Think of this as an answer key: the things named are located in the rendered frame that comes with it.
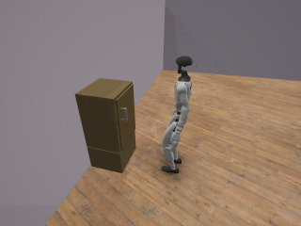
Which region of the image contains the robot left hand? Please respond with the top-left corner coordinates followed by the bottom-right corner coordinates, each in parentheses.
top-left (168, 132), bottom-right (181, 147)

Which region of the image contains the robot left upper arm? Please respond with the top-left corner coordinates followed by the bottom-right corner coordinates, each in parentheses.
top-left (177, 82), bottom-right (190, 112)

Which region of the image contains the left robot forearm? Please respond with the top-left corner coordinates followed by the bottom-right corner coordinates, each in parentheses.
top-left (175, 107), bottom-right (188, 134)

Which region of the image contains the robot left thigh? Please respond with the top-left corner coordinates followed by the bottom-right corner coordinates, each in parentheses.
top-left (162, 121), bottom-right (178, 151)

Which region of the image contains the handle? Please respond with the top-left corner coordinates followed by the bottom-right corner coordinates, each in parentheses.
top-left (120, 107), bottom-right (128, 122)

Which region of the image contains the robot left foot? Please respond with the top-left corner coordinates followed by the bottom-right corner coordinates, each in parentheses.
top-left (161, 166), bottom-right (180, 173)

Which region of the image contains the cupboard door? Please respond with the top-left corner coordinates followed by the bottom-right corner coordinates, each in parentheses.
top-left (115, 84), bottom-right (135, 151)

